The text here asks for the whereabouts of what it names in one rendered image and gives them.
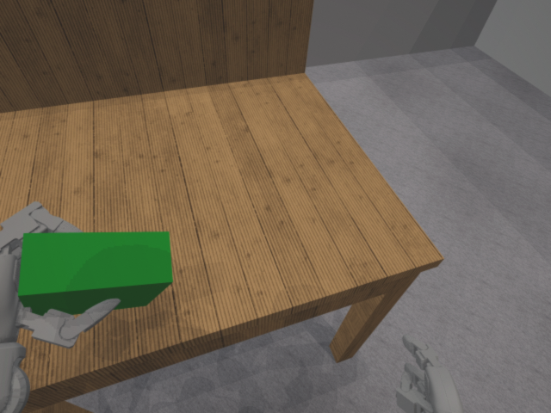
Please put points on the left robot hand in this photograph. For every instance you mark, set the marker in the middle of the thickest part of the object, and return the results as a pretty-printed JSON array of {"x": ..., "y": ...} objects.
[{"x": 55, "y": 327}]

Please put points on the robot left forearm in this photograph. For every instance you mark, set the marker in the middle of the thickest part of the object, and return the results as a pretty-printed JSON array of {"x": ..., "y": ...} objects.
[{"x": 14, "y": 383}]

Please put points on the sponge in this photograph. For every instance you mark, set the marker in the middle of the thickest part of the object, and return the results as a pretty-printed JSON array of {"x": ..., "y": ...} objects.
[{"x": 73, "y": 271}]

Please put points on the right robot hand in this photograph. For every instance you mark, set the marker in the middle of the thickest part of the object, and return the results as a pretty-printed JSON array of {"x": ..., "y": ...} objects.
[{"x": 437, "y": 392}]

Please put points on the table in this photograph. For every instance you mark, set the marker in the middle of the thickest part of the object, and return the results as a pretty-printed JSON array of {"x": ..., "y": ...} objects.
[{"x": 195, "y": 117}]

